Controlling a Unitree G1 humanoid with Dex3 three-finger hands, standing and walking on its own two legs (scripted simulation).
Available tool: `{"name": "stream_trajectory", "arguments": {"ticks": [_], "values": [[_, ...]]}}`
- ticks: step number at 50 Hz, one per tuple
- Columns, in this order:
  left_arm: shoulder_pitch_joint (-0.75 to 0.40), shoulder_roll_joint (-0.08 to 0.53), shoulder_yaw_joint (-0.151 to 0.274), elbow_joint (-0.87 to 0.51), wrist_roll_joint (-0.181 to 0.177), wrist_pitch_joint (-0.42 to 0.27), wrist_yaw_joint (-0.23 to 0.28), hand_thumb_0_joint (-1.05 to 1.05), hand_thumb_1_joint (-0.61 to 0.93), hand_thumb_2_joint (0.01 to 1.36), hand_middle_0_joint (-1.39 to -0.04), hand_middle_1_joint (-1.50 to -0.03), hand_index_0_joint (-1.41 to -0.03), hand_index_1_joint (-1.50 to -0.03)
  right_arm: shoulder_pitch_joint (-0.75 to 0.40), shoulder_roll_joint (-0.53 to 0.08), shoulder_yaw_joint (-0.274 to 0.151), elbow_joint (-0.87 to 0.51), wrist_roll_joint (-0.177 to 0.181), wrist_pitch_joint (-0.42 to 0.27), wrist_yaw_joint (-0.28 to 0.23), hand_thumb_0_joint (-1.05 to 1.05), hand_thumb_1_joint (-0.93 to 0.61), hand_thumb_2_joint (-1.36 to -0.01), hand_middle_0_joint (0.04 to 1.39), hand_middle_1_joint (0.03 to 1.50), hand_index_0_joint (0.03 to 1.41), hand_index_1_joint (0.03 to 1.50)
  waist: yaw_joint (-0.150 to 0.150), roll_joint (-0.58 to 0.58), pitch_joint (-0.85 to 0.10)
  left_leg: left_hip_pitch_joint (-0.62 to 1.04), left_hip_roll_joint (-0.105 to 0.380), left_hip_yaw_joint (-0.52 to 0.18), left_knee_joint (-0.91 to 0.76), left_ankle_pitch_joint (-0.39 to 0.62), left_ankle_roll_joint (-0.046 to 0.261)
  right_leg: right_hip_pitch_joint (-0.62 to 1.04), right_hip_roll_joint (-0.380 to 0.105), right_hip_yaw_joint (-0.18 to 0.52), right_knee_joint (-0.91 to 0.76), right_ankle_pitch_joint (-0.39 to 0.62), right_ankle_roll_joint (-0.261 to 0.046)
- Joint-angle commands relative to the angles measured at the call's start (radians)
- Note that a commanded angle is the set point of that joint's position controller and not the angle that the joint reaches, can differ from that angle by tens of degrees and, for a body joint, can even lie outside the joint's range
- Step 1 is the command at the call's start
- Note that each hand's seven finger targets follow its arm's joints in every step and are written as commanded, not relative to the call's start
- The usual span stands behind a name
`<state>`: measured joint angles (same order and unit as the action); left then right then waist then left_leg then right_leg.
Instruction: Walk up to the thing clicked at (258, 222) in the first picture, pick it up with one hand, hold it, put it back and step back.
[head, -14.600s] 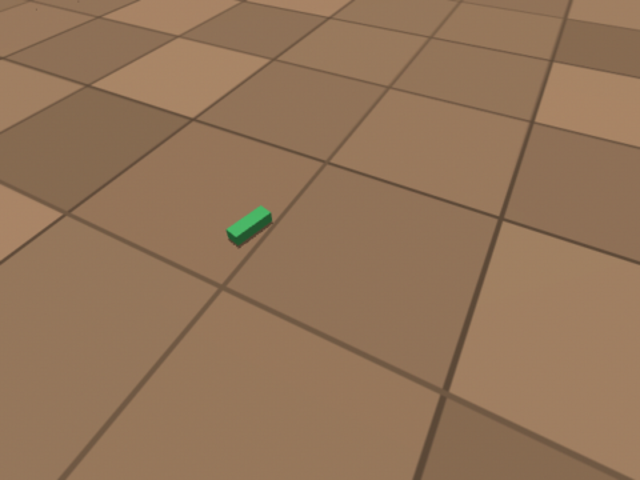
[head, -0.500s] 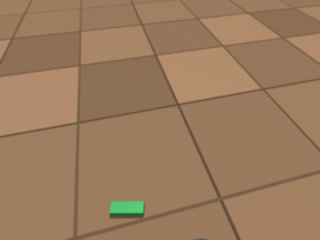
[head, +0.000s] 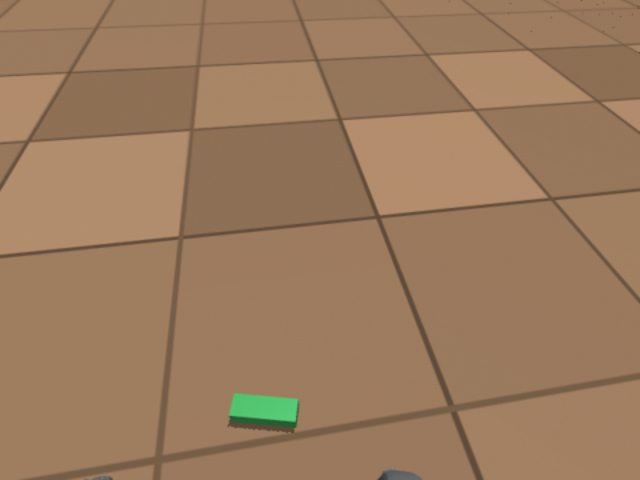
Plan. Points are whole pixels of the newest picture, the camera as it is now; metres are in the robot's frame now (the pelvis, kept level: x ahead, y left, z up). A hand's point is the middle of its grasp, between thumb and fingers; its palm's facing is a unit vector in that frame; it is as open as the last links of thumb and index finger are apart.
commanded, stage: walk up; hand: left
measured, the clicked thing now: (264, 410) +0.47 +0.17 -0.73
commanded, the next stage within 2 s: none
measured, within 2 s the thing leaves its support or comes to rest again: neither
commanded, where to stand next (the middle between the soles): +0.10 -0.01 m, yaw -3 degrees
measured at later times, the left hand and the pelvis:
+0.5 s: hand (164, 469) +0.18 +0.22 -0.11, palm faces -0.03 -0.91 -0.40, open 7.4 cm; pelvis +0.10 -0.04 +0.01, yaw -1 degrees
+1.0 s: hand (146, 469) +0.19 +0.27 -0.16, palm faces -0.08 -0.93 -0.36, open 7.4 cm; pelvis +0.08 +0.00 +0.00, yaw -4 degrees
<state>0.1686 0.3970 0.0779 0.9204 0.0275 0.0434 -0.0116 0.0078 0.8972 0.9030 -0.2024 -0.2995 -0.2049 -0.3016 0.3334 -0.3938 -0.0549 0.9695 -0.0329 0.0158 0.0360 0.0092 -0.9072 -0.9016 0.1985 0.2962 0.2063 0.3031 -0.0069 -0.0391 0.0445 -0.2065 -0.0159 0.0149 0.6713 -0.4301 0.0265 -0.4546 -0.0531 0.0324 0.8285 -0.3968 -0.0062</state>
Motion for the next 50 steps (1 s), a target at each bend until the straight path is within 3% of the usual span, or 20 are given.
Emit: {"name": "stream_trajectory", "arguments": {"ticks": [1, 4, 10, 13, 16, 17, 18, 19, 20, 23, 25, 29, 31, 35, 37, 38, 39, 40, 44, 50], "values": [[-0.085, 0.252, 0.056, -0.091, -0.02, -0.059, -0.016, 0.0, 0.9, 0.9, -0.2, -0.3, -0.2, -0.3, -0.055, -0.316, -0.079, -0.103, -0.011, -0.081, -0.03, 0.0, -0.9, -0.9, 0.2, 0.3, 0.2, 0.3, -0.009, 0.138, 0.244, -0.081, 0.305, -0.546, -0.575, -0.483, 0.149, -0.305, 0.027, 0.147, 0.227, 0.043, -0.019], [0.043, 0.237, 0.056, -0.048, -0.021, -0.062, -0.03, 0.0, 0.9, 0.9, -0.2, -0.3, -0.2, -0.3, -0.002, -0.273, -0.083, -0.097, -0.006, -0.105, -0.031, 0.0, -0.9, -0.9, 0.2, 0.3, 0.2, 0.3, -0.01, 0.175, 0.079, 0.203, 0.21, -0.3, -0.48, -0.064, 0.089, -0.275, 0.069, 0.065, 0.195, 0.104, -0.005], [-0.02, 0.216, 0.033, -0.107, -0.019, -0.082, -0.051, 0.0, 0.9, 0.9, -0.2, -0.3, -0.2, -0.3, -0.01, -0.284, -0.083, -0.149, 0.004, -0.087, -0.019, 0.0, -0.9, -0.9, 0.2, 0.3, 0.2, 0.3, -0.042, 0.28, 0.093, 0.102, 0.234, -0.18, -0.482, -0.066, 0.159, -0.079, 0.016, 0.002, -0.082, 0.142, 0.031], [-0.003, 0.202, 0.023, -0.085, -0.009, -0.1, -0.039, 0.0, 0.9, 0.9, -0.2, -0.3, -0.2, -0.3, 0.004, -0.257, -0.066, -0.169, 0.005, -0.072, -0.014, 0.0, -0.9, -0.9, 0.2, 0.3, 0.2, 0.3, -0.044, 0.256, 0.108, 0.046, 0.221, -0.115, -0.357, 0.195, 0.166, 0.044, 0.035, -0.065, -0.218, 0.085, 0.009], [0.178, 0.209, 0.033, -0.016, -0.01, -0.118, -0.011, 0.0, 0.9, 0.9, -0.2, -0.3, -0.2, -0.3, 0.032, -0.201, -0.039, -0.186, 0.029, -0.056, -0.021, 0.0, -0.9, -0.9, 0.2, 0.3, 0.2, 0.3, 0.035, 0.068, -0.009, -0.007, 0.157, -0.044, 0.001, 0.497, 0.103, 0.345, 0.073, -0.077, -0.39, 0.233, -0.016], [0.247, 0.259, 0.05, -0.009, -0.006, -0.125, 0.001, 0.0, 0.9, 0.9, -0.2, -0.3, -0.2, -0.3, 0.067, -0.157, -0.02, -0.195, 0.04, -0.058, -0.024, 0.0, -0.9, -0.9, 0.2, 0.3, 0.2, 0.3, 0.063, -0.06, -0.091, -0.084, 0.11, -0.027, 0.197, 0.367, 0.074, 0.463, -0.018, 0.061, -0.402, 0.27, -0.043], [0.259, 0.334, 0.062, -0.032, -0.004, -0.131, 0.011, 0.0, 0.9, 0.9, -0.2, -0.3, -0.2, -0.3, 0.098, -0.115, -0.004, -0.223, 0.045, -0.059, -0.023, 0.0, -0.9, -0.9, 0.2, 0.3, 0.2, 0.3, 0.045, -0.237, -0.116, -0.263, -0.019, -0.01, 0.359, -0.041, 0.023, 0.548, -0.259, 0.45, -0.467, 0.277, -0.133], [0.232, 0.357, 0.06, -0.05, -0.016, -0.124, 0.008, 0.0, 0.9, 0.9, -0.2, -0.3, -0.2, -0.3, 0.086, -0.215, -0.03, -0.201, 0.04, -0.042, -0.038, 0.0, -0.9, -0.9, 0.2, 0.3, 0.2, 0.3, 0.059, -0.137, -0.089, -0.297, -0.018, -0.091, 0.432, -0.176, 0.03, 0.466, -0.346, 0.6, -0.516, 0.208, -0.242], [0.2, 0.356, 0.061, -0.063, -0.023, -0.12, 0.009, 0.0, 0.9, 0.9, -0.2, -0.3, -0.2, -0.3, 0.076, -0.245, -0.046, -0.184, 0.033, -0.037, -0.046, 0.0, -0.9, -0.9, 0.2, 0.3, 0.2, 0.3, 0.045, -0.125, -0.038, -0.308, 0.024, -0.118, 0.483, -0.195, 0.033, 0.393, -0.36, 0.593, -0.505, 0.193, -0.283], [0.137, 0.271, 0.032, -0.091, -0.037, -0.124, 0.02, 0.0, 0.9, 0.9, -0.2, -0.3, -0.2, -0.3, 0.073, -0.222, -0.039, -0.157, 0.044, -0.037, -0.038, 0.0, -0.9, -0.9, 0.2, 0.3, 0.2, 0.3, 0.008, -0.067, 0.016, -0.298, 0.053, -0.151, 0.416, -0.056, 0.015, 0.32, -0.216, 0.27, -0.48, 0.375, -0.192], [0.117, 0.25, 0.021, -0.092, -0.026, -0.128, 0.028, 0.0, 0.9, 0.9, -0.2, -0.3, -0.2, -0.3, 0.066, -0.196, -0.035, -0.142, 0.036, -0.029, -0.036, 0.0, -0.9, -0.9, 0.2, 0.3, 0.2, 0.3, 0.008, -0.099, 0.01, -0.242, 0.05, -0.116, 0.355, -0.011, -0.007, 0.251, -0.184, 0.169, -0.446, 0.553, -0.199], [0.066, 0.215, 0.003, -0.11, -0.025, -0.121, 0.039, 0.0, 0.9, 0.9, -0.2, -0.3, -0.2, -0.3, 0.011, -0.15, -0.024, -0.127, 0.044, -0.022, -0.039, 0.0, -0.9, -0.9, 0.2, 0.3, 0.2, 0.3, 0.011, -0.154, -0.014, -0.13, 0.045, -0.063, 0.151, 0.086, -0.036, 0.2, -0.171, 0.053, -0.369, 0.882, -0.185], [0.042, 0.225, 0.003, -0.114, -0.035, -0.103, 0.042, 0.0, 0.9, 0.9, -0.2, -0.3, -0.2, -0.3, -0.024, -0.158, -0.029, -0.123, 0.042, -0.023, -0.044, 0.0, -0.9, -0.9, 0.2, 0.3, 0.2, 0.3, 0.018, -0.184, -0.043, -0.109, 0.026, -0.018, 0.111, 0.12, -0.038, 0.211, -0.169, 0.052, -0.305, 0.912, -0.18], [-0.044, 0.244, 0.004, -0.148, -0.041, -0.056, 0.043, 0.0, 0.9, 0.9, -0.2, -0.3, -0.2, -0.3, -0.016, -0.187, -0.052, -0.108, 0.025, -0.013, -0.051, 0.0, -0.9, -0.9, 0.2, 0.3, 0.2, 0.3, -0.024, -0.148, -0.05, -0.007, 0.0, 0.008, -0.018, 0.247, -0.011, 0.084, -0.169, 0.084, -0.222, 0.585, -0.146], [-0.016, 0.211, -0.002, -0.147, -0.048, -0.039, 0.047, 0.0, 0.9, 0.9, -0.2, -0.3, -0.2, -0.3, -0.045, -0.252, -0.069, -0.122, 0.01, -0.017, -0.052, 0.0, -0.9, -0.9, 0.2, 0.3, 0.2, 0.3, -0.013, 0.029, -0.049, -0.004, 0.125, -0.15, -0.133, 0.548, 0.031, 0.046, -0.072, 0.068, -0.098, 0.372, -0.08], [0.015, 0.184, -0.006, -0.142, -0.063, -0.033, 0.051, 0.0, 0.9, 0.9, -0.2, -0.3, -0.2, -0.3, -0.086, -0.296, -0.077, -0.148, 0.01, -0.018, -0.049, 0.0, -0.9, -0.9, 0.2, 0.3, 0.2, 0.3, 0.009, 0.151, -0.06, -0.024, 0.273, -0.345, -0.228, 0.619, 0.124, 0.039, 0.06, -0.004, 0.064, 0.178, -0.031], [0.023, 0.191, 0.001, -0.127, -0.061, -0.02, 0.062, 0.0, 0.9, 0.9, -0.2, -0.3, -0.2, -0.3, -0.109, -0.323, -0.08, -0.153, 0.024, -0.02, -0.044, 0.0, -0.9, -0.9, 0.2, 0.3, 0.2, 0.3, -0.009, 0.273, -0.092, -0.045, 0.381, -0.473, -0.269, 0.661, 0.243, 0.049, 0.122, 0.003, 0.246, -0.228, -0.03], [0.013, 0.199, 0.005, -0.109, -0.051, -0.016, 0.067, 0.0, 0.9, 0.9, -0.2, -0.3, -0.2, -0.3, -0.104, -0.302, -0.08, -0.143, 0.02, -0.024, -0.045, 0.0, -0.9, -0.9, 0.2, 0.3, 0.2, 0.3, -0.015, 0.242, -0.086, -0.072, 0.392, -0.515, -0.27, 0.643, 0.279, 0.057, 0.108, 0.074, 0.334, -0.275, -0.028], [0.078, 0.198, 0.013, -0.066, -0.051, -0.009, 0.05, 0.0, 0.9, 0.9, -0.2, -0.3, -0.2, -0.3, -0.198, -0.24, -0.065, -0.189, 0.013, -0.02, -0.058, 0.0, -0.9, -0.9, 0.2, 0.3, 0.2, 0.3, 0.03, 0.203, -0.089, -0.089, 0.232, -0.23, -0.224, 0.457, 0.17, 0.029, 0.113, 0.084, 0.39, -0.147, -0.037], [0.083, 0.19, 0.013, -0.032, -0.022, -0.05, 0.031, 0.0, 0.9, 0.9, -0.2, -0.3, -0.2, -0.3, -0.162, -0.246, -0.058, -0.177, -0.011, -0.012, -0.035, 0.0, -0.9, -0.9, 0.2, 0.3, 0.2, 0.3, -0.014, 0.238, -0.134, 0.008, 0.255, -0.289, -0.253, -0.044, 0.189, 0.133, 0.069, -0.023, -0.127, -0.209, 0.006]]}}
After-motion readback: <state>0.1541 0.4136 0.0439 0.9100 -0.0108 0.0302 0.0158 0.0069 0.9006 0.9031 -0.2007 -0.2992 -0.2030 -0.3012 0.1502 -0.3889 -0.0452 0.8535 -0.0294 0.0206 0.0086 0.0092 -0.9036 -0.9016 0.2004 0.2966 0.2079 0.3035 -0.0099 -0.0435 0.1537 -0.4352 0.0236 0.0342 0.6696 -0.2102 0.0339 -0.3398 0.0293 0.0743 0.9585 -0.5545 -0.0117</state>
